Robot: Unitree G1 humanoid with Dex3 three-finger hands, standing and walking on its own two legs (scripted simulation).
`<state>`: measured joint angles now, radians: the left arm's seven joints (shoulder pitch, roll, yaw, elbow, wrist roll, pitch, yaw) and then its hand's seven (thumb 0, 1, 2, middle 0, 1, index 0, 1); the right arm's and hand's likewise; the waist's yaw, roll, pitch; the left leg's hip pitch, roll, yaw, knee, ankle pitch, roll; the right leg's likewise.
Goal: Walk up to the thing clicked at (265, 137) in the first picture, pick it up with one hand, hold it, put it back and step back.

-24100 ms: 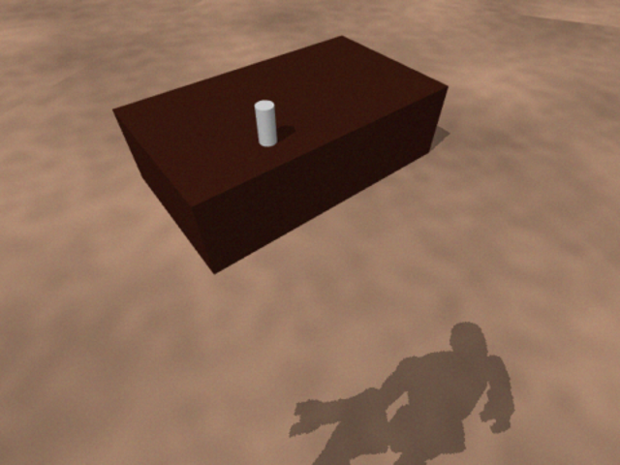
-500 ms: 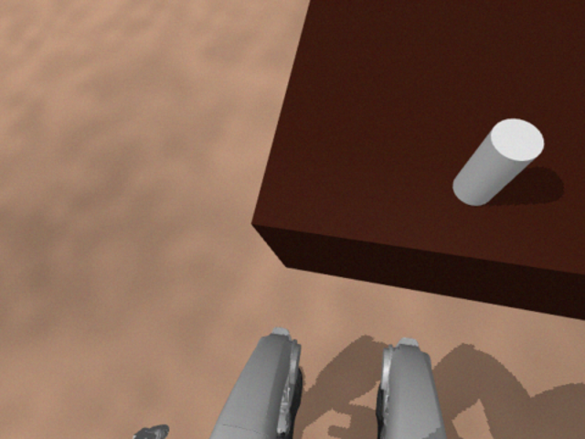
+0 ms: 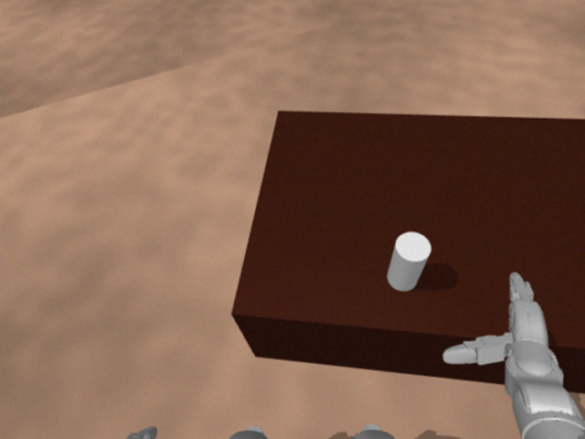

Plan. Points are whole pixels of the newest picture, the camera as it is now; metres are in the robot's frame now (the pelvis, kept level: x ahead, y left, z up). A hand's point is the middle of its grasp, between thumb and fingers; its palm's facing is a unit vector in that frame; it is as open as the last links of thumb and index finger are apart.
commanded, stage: home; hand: right
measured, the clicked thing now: (407, 263) +0.51 -0.20 -0.26
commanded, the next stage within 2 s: none
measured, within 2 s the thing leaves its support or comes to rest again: neither
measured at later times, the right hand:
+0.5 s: hand (441, 434) +0.16 -0.16 -0.06, palm faces +0.19 +0.95 -0.26, open 17.4 cm
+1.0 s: hand out of the picture +0.11 -0.23 -0.10, palm faces +0.01 +0.92 -0.39, open 17.6 cm
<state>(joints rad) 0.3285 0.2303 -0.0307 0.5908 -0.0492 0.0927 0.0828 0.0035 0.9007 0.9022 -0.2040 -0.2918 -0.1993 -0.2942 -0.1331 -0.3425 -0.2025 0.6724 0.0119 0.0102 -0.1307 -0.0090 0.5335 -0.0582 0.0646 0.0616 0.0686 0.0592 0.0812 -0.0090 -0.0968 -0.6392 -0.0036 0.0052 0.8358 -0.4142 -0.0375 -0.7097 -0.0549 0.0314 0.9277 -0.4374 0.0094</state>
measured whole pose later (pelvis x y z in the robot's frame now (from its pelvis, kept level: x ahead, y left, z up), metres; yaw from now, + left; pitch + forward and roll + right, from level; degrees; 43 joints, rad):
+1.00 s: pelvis +0.00 +0.02 +0.03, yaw -2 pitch +0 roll +0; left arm 0.22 0.30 0.03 0.82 0.05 0.02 0.02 0.01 0.90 0.90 -0.21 -0.30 -0.20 -0.30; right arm 0.27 -0.32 -0.03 0.72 -0.05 0.02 -0.03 -0.01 0.57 -0.03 0.06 0.05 0.06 0.05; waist 0.01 -0.02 -0.02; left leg -0.31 0.04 0.00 0.69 -0.39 -0.03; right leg -0.34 -0.01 0.02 0.68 -0.35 0.02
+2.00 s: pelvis +0.00 +0.02 +0.05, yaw -2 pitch -3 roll -1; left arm 0.16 0.33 0.01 1.14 0.02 0.02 0.01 0.00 0.90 0.91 -0.20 -0.30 -0.20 -0.30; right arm 0.17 -0.32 0.01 1.11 -0.02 0.00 -0.02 0.00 0.53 -0.05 0.06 0.06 0.06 0.06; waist 0.01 -0.02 0.05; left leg -0.13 0.04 0.01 0.40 -0.23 -0.03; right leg -0.13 -0.01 0.01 0.35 -0.17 0.03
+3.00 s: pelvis +0.01 +0.02 +0.06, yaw -1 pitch -2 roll +0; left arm 0.12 0.34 0.01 1.14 0.02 0.01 0.00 0.00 0.90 0.90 -0.20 -0.30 -0.20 -0.30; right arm 0.12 -0.34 0.00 1.13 -0.01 0.00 -0.01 0.01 -0.86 -0.89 0.20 0.30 0.21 0.30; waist 0.00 -0.01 0.05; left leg -0.09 0.03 -0.01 0.34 -0.21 -0.02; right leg -0.10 -0.03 0.00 0.31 -0.17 0.03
